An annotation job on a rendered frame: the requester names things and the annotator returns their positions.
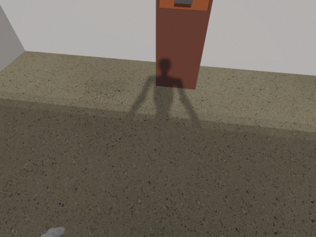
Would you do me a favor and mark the drawer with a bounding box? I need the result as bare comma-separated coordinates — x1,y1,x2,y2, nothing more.
159,0,209,11

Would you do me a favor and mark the cabinet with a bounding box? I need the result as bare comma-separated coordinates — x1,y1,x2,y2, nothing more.
156,0,213,89

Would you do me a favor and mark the robot left hand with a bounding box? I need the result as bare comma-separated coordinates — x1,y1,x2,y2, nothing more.
40,227,65,237

